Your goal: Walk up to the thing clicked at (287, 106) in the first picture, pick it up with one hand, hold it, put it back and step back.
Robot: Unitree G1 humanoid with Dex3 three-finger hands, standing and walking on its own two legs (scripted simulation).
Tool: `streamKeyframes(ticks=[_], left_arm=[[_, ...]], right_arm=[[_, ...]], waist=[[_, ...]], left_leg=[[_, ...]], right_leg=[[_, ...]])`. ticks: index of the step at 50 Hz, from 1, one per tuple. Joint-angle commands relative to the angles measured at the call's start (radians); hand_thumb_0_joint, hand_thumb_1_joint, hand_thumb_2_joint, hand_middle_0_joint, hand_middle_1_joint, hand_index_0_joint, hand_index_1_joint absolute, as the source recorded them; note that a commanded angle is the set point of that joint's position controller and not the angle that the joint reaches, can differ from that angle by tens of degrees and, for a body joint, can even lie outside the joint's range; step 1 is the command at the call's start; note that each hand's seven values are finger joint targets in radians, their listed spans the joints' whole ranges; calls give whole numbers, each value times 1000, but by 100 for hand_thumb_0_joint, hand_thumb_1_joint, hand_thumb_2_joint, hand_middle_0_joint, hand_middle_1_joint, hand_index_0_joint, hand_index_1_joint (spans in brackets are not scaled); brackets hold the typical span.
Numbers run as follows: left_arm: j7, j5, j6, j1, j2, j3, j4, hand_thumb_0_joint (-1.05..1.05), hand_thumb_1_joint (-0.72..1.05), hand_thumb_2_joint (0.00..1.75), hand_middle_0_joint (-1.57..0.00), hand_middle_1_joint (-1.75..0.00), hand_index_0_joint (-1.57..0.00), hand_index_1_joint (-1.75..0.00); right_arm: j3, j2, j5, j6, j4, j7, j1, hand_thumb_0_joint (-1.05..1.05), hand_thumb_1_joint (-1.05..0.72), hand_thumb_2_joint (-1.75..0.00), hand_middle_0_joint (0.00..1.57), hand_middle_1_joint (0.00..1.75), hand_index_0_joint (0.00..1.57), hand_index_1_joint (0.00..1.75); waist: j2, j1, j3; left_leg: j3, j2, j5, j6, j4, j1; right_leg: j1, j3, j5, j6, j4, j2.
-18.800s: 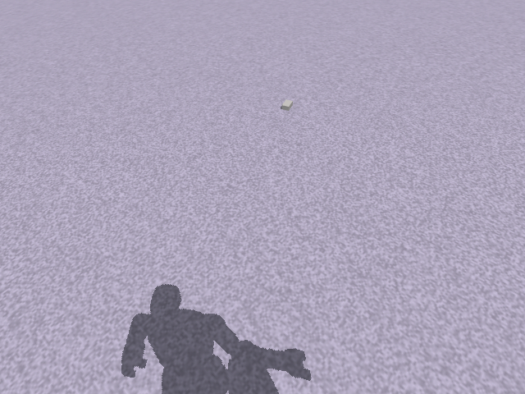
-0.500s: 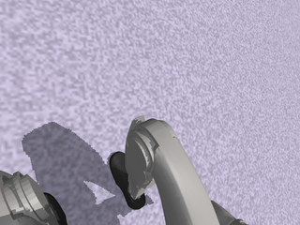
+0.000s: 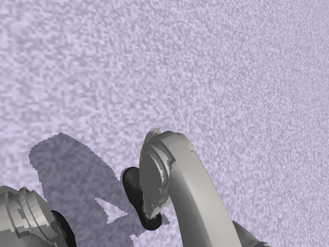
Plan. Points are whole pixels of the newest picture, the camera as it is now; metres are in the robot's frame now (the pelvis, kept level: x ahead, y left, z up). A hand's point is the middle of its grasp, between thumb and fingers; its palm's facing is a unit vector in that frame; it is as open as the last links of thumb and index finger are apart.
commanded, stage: settle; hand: left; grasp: from above
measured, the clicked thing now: out of the picture +0.49 +0.34 -0.28
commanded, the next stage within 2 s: lift in 0.56 s
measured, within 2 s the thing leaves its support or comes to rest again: neither
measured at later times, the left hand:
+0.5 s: hand out of the picture +0.45 +0.34 -0.15, palm faces -0.46 -0.10 -0.88, open 7.0 cm
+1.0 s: hand out of the picture +0.42 +0.35 -0.08, palm faces -0.48 -0.12 -0.87, open 6.8 cm
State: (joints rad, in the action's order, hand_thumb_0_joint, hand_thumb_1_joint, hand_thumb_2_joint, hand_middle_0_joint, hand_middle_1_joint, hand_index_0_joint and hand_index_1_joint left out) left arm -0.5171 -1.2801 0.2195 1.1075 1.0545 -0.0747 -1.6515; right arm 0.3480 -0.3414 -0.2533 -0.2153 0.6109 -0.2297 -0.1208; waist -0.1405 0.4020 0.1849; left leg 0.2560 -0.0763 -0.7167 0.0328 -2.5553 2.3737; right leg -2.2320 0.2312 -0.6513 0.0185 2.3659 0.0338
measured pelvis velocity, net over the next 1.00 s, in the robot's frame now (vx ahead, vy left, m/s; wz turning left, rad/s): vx -0.01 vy -0.01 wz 0.13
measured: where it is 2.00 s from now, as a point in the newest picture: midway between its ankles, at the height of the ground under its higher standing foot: (111, 232)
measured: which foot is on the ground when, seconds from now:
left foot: down 0.00-1.00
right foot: down 0.00-1.00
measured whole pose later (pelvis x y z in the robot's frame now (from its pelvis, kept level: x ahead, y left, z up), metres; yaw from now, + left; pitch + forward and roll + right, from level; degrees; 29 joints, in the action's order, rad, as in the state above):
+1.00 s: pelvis -0.01 -0.01 +0.05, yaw +8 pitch +33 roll -9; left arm -0.09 -1.14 0.17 0.88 0.75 -0.03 -1.13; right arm 0.08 -0.30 -0.09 0.04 0.63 -0.13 -0.22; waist 0.03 0.22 -0.05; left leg 0.11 -0.05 -0.64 0.04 -2.32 2.28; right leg -2.18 0.12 -0.64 0.01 2.23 -0.01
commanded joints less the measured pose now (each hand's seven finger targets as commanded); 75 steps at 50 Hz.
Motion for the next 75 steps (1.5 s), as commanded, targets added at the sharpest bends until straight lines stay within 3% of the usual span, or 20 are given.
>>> streamKeyframes(ticks=[1,3,5,8,11,14,15,24,29,31,34,39,46,48,50,54,67,70,72,75], left_arm=[[-1,20,-17,220,242,-41,231,0,82,51,-111,-52,-116,-46],[13,38,-20,185,236,-63,265,0,85,52,-112,-51,-118,-46],[44,50,-29,158,168,-43,266,0,85,52,-112,-51,-118,-45],[74,62,-33,160,166,-69,351,0,86,50,-111,-52,-118,-46],[117,56,-36,180,108,-41,359,0,87,51,-113,-51,-119,-45],[159,69,-32,183,90,-34,400,0,86,49,-112,-51,-118,-45],[175,71,-29,189,40,1,405,0,85,50,-112,-49,-117,-44],[239,53,1,239,65,4,464,0,84,48,-113,-45,-118,-41],[236,42,3,245,67,2,498,0,84,50,-115,-42,-118,-39],[239,47,-4,258,50,6,482,0,84,50,-115,-41,-118,-38],[252,50,-24,230,43,2,479,0,74,37,-107,-42,-112,-37],[303,100,-55,201,9,6,548,0,75,34,-101,-45,-110,-37],[389,158,-56,132,-30,9,697,0,83,37,-108,-45,-116,-37],[404,173,-46,102,-2,-27,746,0,85,39,-110,-46,-118,-38],[422,191,-31,107,-55,8,810,0,84,38,-110,-45,-117,-37],[426,209,-24,42,-60,-1,866,0,86,39,-113,-43,-120,-36],[480,273,-94,-131,-178,55,1037,0,88,33,-111,-42,-119,-34],[490,283,-104,-213,-170,36,1078,0,88,34,-111,-42,-119,-34],[496,291,-104,-226,-206,54,1124,0,88,36,-112,-42,-119,-35],[494,294,-108,-326,-188,24,1147,0,88,33,-111,-43,-120,-35]], right_arm=[[-145,-335,17,11,16,12,-215,0,-90,-90,20,30,20,30],[-151,-320,22,24,22,5,-216,0,-90,-90,20,30,20,30],[-166,-310,31,33,21,1,-230,0,-90,-90,20,30,20,30],[-202,-314,47,57,24,4,-249,0,-90,-90,20,30,20,30],[-219,-303,61,79,27,4,-266,0,-90,-90,20,30,20,30],[-243,-298,76,99,28,15,-276,0,-90,-90,20,30,20,30],[-253,-300,81,105,20,20,-264,0,-90,-90,20,30,20,30],[-275,-264,104,158,20,65,-266,0,-90,-90,20,30,20,30],[-279,-241,111,177,21,81,-269,0,-90,-90,20,30,20,30],[-287,-248,115,182,23,88,-277,0,-90,-89,20,30,20,30],[-299,-248,120,191,24,94,-289,0,-91,-91,20,30,20,30],[-321,-232,136,212,15,97,-293,0,-90,-90,20,30,20,30],[-358,-212,161,240,0,115,-288,0,-90,-90,20,30,20,30],[-376,-220,169,244,-24,125,-273,0,-90,-90,20,30,20,30],[-383,-206,177,245,-12,132,-284,0,-90,-90,20,30,20,30],[-400,-183,197,248,-16,150,-267,0,-90,-90,20,30,20,30],[-426,-149,248,252,-36,204,-214,0,-90,-90,20,30,20,30],[-424,-131,258,250,-45,220,-193,0,-90,-90,20,30,20,30],[-425,-119,259,246,-45,230,-182,0,-90,-90,20,30,20,30],[-423,-106,265,242,-49,245,-168,0,-90,-90,20,30,20,30]], waist=[[649,6,-736],[657,-17,-770],[624,-5,-764],[648,-31,-801],[581,-17,-751],[557,-33,-757],[544,-34,-756],[497,-70,-783],[515,-99,-855],[492,-91,-839],[496,-108,-862],[529,-139,-950],[441,-171,-968],[425,-188,-962],[446,-190,-980],[441,-229,-1015],[375,-269,-987],[339,-283,-949],[340,-279,-968],[310,-308,-942]], left_leg=[[-86,-2,292,-35,271,-572],[-91,-3,333,-37,268,-573],[-92,-1,365,-34,260,-575],[-92,5,349,-38,292,-581],[-101,13,277,-27,299,-517],[-115,19,230,-19,308,-492],[-114,21,211,-20,316,-494],[-139,36,139,-16,345,-487],[-161,41,211,-15,354,-513],[-163,46,213,-13,361,-512],[-166,50,245,-13,380,-555],[-168,51,251,-15,437,-613],[-194,58,221,0,479,-611],[-194,61,191,1,500,-621],[-188,59,175,-3,539,-672],[-191,59,127,2,612,-706],[-141,43,148,2,866,-957],[-156,48,138,5,926,-979],[-166,49,161,5,955,-1035],[-182,55,169,6,1022,-1085]], right_leg=[[376,32,295,-43,-191,52],[393,33,324,-48,-191,56],[369,34,338,-46,-190,55],[342,31,316,-55,-195,46],[312,19,273,-56,-213,43],[315,4,233,-57,-235,40],[297,2,216,-59,-235,38],[296,-36,121,-63,-266,32],[337,-49,183,-62,-269,29],[313,-41,188,-64,-283,24],[323,-42,218,-62,-288,17],[355,-53,215,-67,-301,14],[417,-90,185,-64,-375,8],[415,-97,150,-67,-401,4],[408,-102,145,-67,-413,-1],[449,-120,125,-61,-450,0],[619,-130,173,-46,-618,-2],[704,-142,164,-41,-695,-5],[754,-151,180,-40,-741,-3],[853,-165,177,-39,-823,-3]])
